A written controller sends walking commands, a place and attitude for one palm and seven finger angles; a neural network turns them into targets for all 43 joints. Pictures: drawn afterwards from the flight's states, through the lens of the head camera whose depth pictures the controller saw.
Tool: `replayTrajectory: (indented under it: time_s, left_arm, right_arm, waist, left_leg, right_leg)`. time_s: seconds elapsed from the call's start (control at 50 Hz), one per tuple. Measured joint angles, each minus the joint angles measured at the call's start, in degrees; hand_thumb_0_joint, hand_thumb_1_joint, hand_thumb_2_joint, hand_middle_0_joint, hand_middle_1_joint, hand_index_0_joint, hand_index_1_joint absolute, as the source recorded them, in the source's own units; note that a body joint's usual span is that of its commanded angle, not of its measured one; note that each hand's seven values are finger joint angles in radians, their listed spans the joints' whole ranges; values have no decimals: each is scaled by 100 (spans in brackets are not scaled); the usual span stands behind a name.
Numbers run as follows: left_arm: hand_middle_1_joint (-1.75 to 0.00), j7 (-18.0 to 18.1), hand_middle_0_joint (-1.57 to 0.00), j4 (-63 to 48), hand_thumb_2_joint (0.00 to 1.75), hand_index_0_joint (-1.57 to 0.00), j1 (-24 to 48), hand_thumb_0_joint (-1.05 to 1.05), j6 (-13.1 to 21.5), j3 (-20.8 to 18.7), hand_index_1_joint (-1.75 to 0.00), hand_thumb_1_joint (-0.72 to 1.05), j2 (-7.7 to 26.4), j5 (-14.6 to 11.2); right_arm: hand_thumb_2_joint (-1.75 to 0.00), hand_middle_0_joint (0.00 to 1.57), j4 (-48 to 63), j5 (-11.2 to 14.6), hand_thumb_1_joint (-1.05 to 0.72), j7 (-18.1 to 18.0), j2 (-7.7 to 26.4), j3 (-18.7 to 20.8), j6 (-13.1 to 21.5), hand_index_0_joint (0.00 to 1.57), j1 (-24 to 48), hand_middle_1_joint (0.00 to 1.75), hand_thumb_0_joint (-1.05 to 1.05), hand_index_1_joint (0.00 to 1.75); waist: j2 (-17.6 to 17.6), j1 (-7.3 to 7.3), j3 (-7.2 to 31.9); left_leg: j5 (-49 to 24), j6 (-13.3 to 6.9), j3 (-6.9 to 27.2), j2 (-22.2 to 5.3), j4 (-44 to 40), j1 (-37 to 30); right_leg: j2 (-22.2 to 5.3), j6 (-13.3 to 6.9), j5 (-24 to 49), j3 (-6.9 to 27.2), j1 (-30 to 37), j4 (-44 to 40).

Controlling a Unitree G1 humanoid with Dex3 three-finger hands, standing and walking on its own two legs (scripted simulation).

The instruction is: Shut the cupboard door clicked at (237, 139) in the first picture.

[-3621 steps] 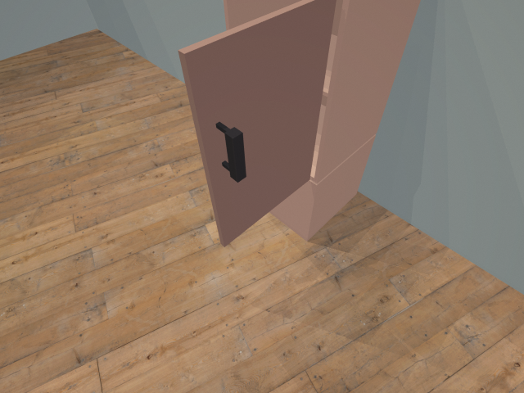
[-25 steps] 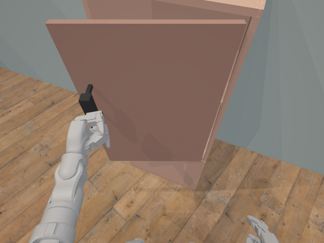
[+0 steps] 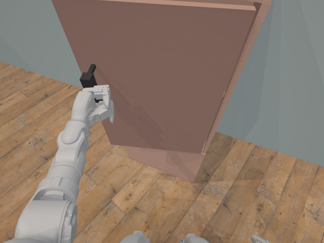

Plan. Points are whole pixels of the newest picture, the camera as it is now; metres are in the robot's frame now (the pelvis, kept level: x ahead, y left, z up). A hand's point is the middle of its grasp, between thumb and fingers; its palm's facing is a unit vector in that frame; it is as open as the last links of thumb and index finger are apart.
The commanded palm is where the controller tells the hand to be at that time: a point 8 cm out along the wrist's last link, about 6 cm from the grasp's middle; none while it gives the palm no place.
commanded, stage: push the door shut along its arc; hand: left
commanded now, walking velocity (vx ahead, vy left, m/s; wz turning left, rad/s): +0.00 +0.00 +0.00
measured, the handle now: (95, 88) +0.50 +0.19 +0.08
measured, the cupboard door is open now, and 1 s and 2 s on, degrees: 16 4 0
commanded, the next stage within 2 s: pull the fist back off the door in 1.30 s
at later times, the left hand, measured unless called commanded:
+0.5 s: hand (126, 90) +0.48 +0.10 +0.09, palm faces -0.27 -0.96 -0.02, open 3.1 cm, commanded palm +0.48 +0.15 +0.08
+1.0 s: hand (135, 80) +0.52 +0.08 +0.09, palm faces -0.36 -0.93 -0.03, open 3.2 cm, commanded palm +0.54 +0.11 +0.08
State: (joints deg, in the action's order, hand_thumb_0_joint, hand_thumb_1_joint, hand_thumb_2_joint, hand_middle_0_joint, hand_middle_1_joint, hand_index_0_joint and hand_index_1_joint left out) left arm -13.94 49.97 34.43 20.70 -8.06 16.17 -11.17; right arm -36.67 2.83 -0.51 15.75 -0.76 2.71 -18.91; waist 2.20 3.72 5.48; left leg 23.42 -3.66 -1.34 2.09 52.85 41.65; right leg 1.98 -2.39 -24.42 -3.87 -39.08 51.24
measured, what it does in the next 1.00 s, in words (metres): stands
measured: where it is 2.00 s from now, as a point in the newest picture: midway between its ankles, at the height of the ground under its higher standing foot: outside the picture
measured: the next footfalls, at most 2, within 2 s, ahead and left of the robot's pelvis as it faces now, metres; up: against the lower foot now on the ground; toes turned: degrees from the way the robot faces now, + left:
none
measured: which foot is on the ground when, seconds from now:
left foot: down 0.00-1.00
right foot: down 0.00-1.00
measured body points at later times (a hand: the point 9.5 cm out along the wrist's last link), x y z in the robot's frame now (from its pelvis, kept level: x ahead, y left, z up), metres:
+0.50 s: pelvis -0.01 +0.00 -0.01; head +0.09 +0.01 +0.43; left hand +0.49 +0.15 +0.09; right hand +0.01 -0.27 -0.13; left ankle +0.02 +0.08 -0.69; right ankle +0.01 -0.10 -0.69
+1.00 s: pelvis -0.01 -0.01 -0.03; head +0.12 +0.00 +0.41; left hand +0.53 +0.13 +0.10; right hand +0.00 -0.28 -0.14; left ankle +0.02 +0.08 -0.69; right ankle +0.01 -0.10 -0.69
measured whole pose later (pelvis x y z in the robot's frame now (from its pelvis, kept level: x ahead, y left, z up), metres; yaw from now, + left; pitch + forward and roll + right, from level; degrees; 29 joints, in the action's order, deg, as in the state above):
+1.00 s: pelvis -0.01 -0.01 -0.03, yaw +0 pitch +21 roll -3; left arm -22.3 74.0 65.6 17.7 -8.6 25.2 -8.1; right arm -39.2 1.2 -0.1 16.7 -1.5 2.6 -21.3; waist 2.9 10.9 6.0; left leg 25.2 -3.1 0.4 0.9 61.1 57.1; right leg 3.1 -3.3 -25.6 -6.0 -53.4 57.6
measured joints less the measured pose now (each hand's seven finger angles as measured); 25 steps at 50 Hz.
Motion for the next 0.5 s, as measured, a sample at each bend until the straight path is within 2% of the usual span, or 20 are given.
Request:
replayTrajectory:
  time_s: [0.22,0.36,0.5]
  left_arm:
    - [-150,-197,-130,1027,90,-130,1016,2,159,27,-150,90,178,94]
    - [-150,-277,-130,1530,90,-130,1541,2,154,-303,-150,90,359,259]
    - [-150,-490,-130,1742,90,-130,1827,2,98,-465,-150,90,562,316]
  right_arm:
    - [-90,20,-173,-33,-90,15,34,-6,15,20,-104,30,1,30]
    - [-90,20,-102,-84,-90,52,35,-47,5,20,-160,30,1,30]
    - [-90,20,-60,-95,-90,82,57,-48,-103,20,-291,30,1,30]
  waist:
    - [2,208,-10]
    - [-21,433,33]
    - [17,564,59]
  left_leg:
    - [-9,-31,13,6,181,379]
    - [28,-30,-30,-47,324,666]
    - [102,-18,-60,-113,448,846]
  right_leg:
    - [-15,22,16,-29,-355,150]
    - [31,15,7,8,-660,283]
    - [93,2,-26,36,-849,376]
